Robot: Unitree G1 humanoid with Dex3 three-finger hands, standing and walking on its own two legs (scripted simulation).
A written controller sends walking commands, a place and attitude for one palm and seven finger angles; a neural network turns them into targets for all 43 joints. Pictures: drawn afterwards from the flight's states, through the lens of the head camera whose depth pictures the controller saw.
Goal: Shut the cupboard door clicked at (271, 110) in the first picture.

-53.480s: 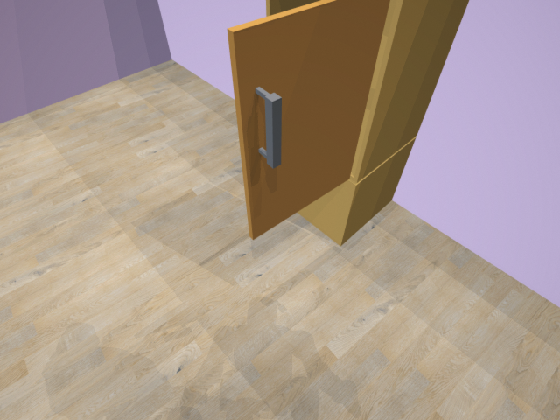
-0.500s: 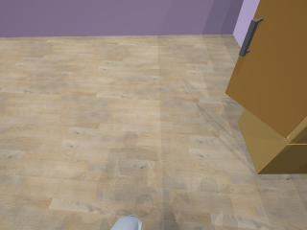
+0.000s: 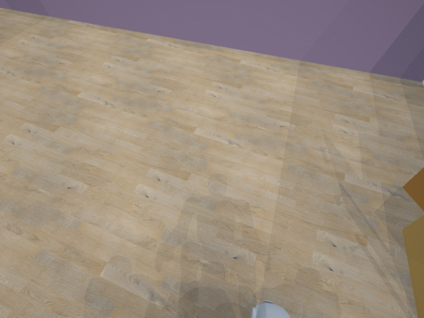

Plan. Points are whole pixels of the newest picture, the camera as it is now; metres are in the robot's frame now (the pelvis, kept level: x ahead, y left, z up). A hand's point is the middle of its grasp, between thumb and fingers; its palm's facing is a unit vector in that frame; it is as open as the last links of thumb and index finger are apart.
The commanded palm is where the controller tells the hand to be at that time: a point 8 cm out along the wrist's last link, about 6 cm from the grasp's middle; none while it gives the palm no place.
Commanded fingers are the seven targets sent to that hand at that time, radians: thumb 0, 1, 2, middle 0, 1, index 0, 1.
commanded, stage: walk to a spot facing it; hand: left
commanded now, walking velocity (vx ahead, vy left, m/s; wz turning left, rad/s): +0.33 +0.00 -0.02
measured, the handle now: out of the picture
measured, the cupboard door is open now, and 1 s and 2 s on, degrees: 33 33 33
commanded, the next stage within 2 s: turn to face it in 0.14 s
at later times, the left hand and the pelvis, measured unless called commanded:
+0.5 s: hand (158, 316) +0.15 +0.13 -0.17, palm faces +0.03 -0.99 -0.16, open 7.3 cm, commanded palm none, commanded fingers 0.00 0.90 0.90 -0.20 -0.30 -0.20 -0.30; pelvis +0.17 -0.03 +0.01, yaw -4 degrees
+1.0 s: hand (164, 205) +0.40 +0.16 -0.15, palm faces -0.31 -0.91 -0.28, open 7.4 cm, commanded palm none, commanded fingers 0.00 0.90 0.90 -0.20 -0.30 -0.20 -0.30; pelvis +0.21 -0.01 +0.00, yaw -22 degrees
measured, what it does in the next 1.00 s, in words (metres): walks ahead, turning right: right foot, then left foot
